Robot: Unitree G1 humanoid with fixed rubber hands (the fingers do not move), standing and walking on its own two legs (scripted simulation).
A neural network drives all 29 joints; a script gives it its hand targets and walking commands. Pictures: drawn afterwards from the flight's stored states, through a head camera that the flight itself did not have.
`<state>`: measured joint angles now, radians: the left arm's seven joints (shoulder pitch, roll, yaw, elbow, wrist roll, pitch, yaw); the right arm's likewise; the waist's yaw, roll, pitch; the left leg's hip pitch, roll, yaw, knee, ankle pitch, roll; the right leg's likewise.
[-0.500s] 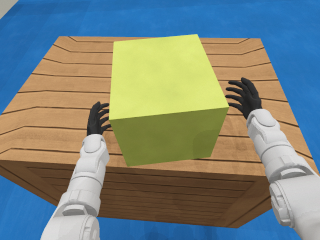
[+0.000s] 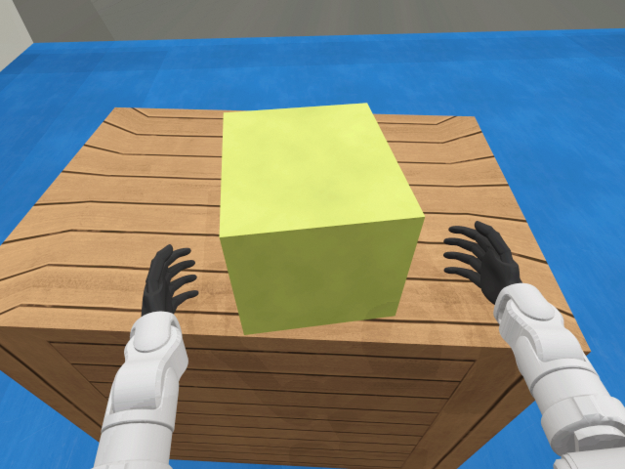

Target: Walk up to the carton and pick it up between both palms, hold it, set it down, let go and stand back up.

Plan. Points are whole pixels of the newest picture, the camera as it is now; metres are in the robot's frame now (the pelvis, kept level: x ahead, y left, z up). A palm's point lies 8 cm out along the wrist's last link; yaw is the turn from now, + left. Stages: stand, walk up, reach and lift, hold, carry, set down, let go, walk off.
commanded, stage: set down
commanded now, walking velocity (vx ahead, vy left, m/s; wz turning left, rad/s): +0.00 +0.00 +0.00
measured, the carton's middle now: (308, 213) +0.48 +0.05 +0.07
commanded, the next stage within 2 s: none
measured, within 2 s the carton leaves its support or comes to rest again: neither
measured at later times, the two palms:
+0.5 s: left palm (146, 338) +0.26 +0.23 +0.07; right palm (537, 336) +0.29 -0.23 +0.07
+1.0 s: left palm (131, 400) +0.20 +0.23 +0.05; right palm (566, 415) +0.21 -0.24 +0.05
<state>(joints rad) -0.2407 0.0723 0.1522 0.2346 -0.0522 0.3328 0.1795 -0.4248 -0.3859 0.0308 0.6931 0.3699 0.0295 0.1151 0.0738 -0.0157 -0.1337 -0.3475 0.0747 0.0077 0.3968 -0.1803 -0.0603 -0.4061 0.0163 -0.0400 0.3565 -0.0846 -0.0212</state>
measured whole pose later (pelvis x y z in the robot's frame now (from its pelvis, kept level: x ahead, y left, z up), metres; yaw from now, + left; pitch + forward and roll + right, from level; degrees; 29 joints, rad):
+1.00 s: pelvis +0.00 +0.01 +0.00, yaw -1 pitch -1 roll +0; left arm 0.28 0.07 0.08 -0.23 -0.05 0.45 0.20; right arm 0.26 -0.40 -0.06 0.04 0.36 0.14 0.15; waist 0.03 -0.02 -0.06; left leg -0.16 0.07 0.04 0.39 -0.21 -0.05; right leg -0.24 0.02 -0.01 0.36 -0.10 -0.02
